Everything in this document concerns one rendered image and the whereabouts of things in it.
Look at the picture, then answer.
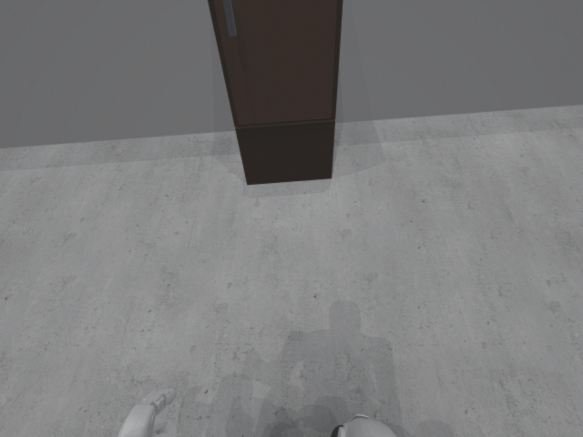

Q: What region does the right robot shin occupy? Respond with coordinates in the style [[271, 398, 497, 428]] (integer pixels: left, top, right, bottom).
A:
[[346, 414, 370, 424]]

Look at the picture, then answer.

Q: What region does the robot left hand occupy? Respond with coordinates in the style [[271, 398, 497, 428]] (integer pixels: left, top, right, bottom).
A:
[[118, 388, 181, 437]]

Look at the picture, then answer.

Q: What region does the right robot thigh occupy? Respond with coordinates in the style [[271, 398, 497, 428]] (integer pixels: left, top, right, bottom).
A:
[[337, 418, 396, 437]]

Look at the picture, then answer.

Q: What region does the cupboard door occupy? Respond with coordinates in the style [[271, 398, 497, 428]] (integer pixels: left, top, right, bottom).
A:
[[214, 0, 337, 125]]

